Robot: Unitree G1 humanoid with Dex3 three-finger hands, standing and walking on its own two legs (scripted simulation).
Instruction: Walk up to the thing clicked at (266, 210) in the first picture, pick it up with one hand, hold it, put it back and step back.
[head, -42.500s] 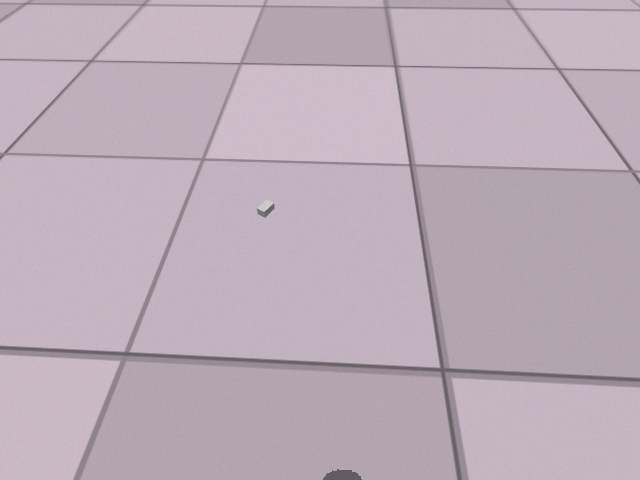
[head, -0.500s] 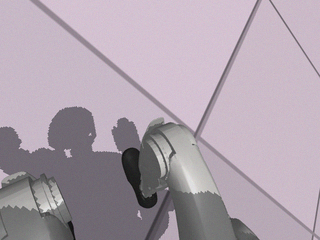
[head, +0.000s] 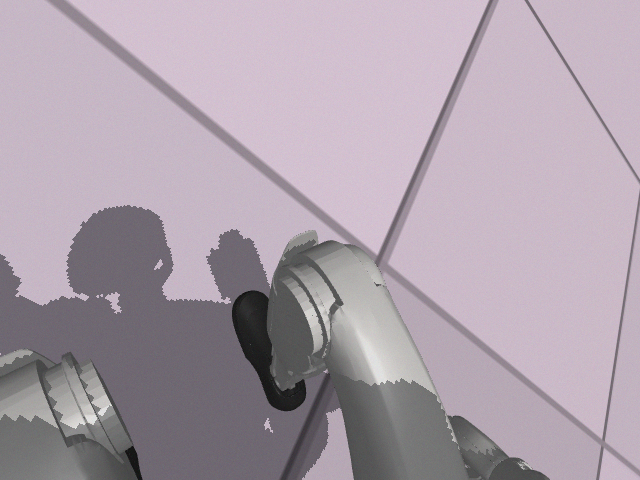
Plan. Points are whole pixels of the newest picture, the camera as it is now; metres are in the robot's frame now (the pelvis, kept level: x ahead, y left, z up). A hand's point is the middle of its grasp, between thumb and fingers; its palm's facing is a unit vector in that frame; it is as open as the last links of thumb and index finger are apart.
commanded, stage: rest palm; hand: left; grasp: from above
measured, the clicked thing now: out of the picture +0.49 +0.33 -0.30
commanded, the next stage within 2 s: close in 0.56 s
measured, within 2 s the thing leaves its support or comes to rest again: neither
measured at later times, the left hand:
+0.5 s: hand out of the picture +0.47 +0.32 -0.27, palm faces -0.44 -0.17 -0.88, open 11.9 cm
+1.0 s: hand out of the picture +0.47 +0.33 -0.27, palm faces -0.46 -0.17 -0.87, open 10.6 cm
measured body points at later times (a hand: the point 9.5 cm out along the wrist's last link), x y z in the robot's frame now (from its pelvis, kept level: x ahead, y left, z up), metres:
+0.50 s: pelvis +0.00 +0.00 +0.00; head +0.30 +0.14 +0.30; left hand +0.49 +0.33 -0.22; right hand +0.04 -0.25 -0.04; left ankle +0.06 +0.11 -0.28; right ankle +0.14 -0.13 -0.28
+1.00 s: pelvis +0.00 +0.00 +0.00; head +0.30 +0.14 +0.30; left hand +0.49 +0.34 -0.22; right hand +0.04 -0.24 -0.03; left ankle +0.06 +0.11 -0.28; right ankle +0.14 -0.13 -0.28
